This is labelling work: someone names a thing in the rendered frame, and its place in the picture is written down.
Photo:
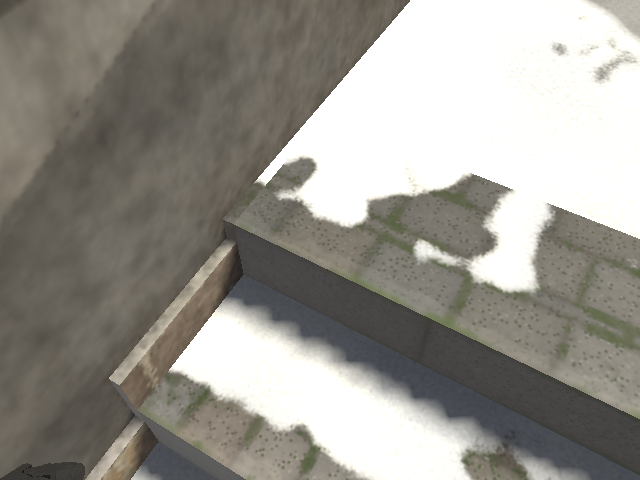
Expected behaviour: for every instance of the stairs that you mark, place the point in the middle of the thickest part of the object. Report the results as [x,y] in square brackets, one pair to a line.
[302,374]

